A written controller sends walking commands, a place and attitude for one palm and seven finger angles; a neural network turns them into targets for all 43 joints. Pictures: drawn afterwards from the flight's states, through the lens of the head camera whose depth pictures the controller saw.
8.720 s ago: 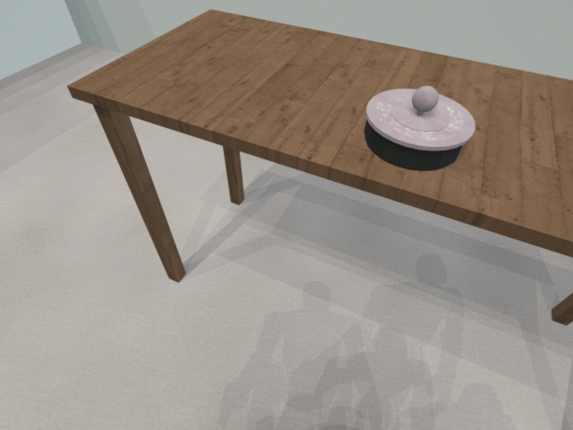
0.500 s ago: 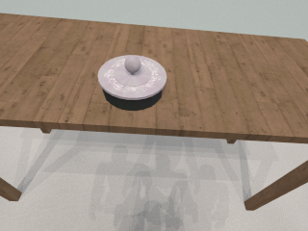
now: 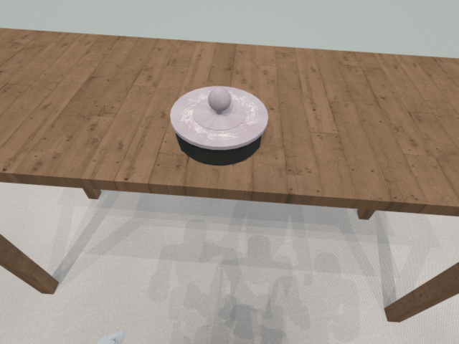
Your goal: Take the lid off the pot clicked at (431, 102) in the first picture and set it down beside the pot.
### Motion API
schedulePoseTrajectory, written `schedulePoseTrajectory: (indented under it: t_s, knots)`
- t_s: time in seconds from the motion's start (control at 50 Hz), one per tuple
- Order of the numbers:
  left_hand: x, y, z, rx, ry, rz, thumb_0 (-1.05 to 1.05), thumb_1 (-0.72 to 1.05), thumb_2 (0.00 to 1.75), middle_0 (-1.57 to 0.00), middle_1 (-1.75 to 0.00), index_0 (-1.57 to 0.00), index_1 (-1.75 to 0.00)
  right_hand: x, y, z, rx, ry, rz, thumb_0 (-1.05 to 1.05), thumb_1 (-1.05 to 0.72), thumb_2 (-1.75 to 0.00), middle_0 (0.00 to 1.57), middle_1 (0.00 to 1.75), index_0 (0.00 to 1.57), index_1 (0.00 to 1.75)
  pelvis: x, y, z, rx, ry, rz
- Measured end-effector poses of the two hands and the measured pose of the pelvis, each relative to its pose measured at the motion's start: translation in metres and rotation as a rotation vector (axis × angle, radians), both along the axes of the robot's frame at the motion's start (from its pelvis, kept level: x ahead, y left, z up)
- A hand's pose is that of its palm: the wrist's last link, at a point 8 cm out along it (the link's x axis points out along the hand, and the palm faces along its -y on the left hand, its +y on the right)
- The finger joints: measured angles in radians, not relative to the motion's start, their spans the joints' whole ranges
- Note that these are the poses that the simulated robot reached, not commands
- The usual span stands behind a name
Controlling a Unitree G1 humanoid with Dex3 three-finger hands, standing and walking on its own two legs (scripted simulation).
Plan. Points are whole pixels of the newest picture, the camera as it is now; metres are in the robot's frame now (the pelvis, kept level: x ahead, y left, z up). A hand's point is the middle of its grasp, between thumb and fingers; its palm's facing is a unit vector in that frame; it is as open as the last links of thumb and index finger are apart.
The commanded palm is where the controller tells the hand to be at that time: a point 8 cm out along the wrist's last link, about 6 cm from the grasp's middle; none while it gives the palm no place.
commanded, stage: lift the closed hand beside the body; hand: left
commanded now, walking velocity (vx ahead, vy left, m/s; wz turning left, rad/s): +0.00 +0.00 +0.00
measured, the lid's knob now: (219, 99) +0.51 +0.07 +0.17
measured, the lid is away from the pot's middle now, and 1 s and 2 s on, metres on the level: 0.00 0.00 0.00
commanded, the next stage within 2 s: raise the hand higher, near the body in 0.52 s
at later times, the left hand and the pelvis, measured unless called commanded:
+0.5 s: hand out of the picture +0.10 +0.19 +0.07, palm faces +0.31 -0.89 -0.33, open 3.1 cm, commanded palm +0.05 +0.23 +0.11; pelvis -0.04 -0.04 +0.00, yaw +2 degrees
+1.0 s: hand (75, 294) +0.14 +0.19 +0.16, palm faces +0.35 -0.81 -0.48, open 3.1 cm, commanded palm +0.08 +0.23 +0.19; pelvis -0.01 -0.05 +0.01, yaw -1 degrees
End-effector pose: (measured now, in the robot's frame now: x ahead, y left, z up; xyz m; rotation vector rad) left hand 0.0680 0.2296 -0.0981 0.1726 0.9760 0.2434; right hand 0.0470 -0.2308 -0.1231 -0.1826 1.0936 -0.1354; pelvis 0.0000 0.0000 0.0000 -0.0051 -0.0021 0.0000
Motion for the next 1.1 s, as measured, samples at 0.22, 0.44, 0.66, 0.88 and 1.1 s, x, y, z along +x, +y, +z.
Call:
schedulePoseTrajectory:
  t_s: [0.22,0.44,0.66,0.88,1.1]
  knots:
    - [0.038,-0.010,0.104,0.072,-0.510,-0.124,0.01,0.90,0.90,-0.54,-0.68,-0.54,-0.68,0.103,0.004,0.064,0.070,-0.516,0.080,0.02,-0.91,-0.90,0.20,0.30,0.20,0.29,-0.024,-0.012,0.001,0.002,-0.032,-0.014]
    - [-0.006,0.003,0.171,0.218,-0.723,-0.042,0.02,0.90,0.90,-1.01,-1.18,-1.01,-1.19,0.132,-0.010,0.099,-0.013,-0.637,0.221,0.01,-0.91,-0.90,0.20,0.30,0.20,0.29,-0.042,-0.032,0.002,-0.014,-0.069,0.029]
    - [0.003,-0.001,0.236,0.375,-0.885,-0.110,0.02,0.89,0.90,-1.26,-1.46,-1.26,-1.46,0.103,-0.013,0.062,0.041,-0.499,0.174,0.02,-0.90,-0.90,0.20,0.30,0.20,0.30,-0.032,-0.044,0.004,-0.010,-0.091,0.014]
    - [0.025,-0.001,0.264,0.461,-0.920,-0.167,0.02,0.89,0.90,-1.30,-1.49,-1.30,-1.50,0.113,-0.034,0.056,0.017,-0.466,0.115,0.02,-0.90,-0.90,0.20,0.30,0.20,0.30,-0.016,-0.050,0.006,-0.002,-0.076,-0.009]
    - [0.043,-0.004,0.288,0.499,-1.026,-0.178,0.02,0.89,0.90,-1.30,-1.50,-1.30,-1.50,0.151,-0.039,0.075,-0.005,-0.545,0.130,0.02,-0.91,-0.90,0.20,0.30,0.20,0.29,-0.004,-0.051,0.006,0.004,-0.070,-0.012]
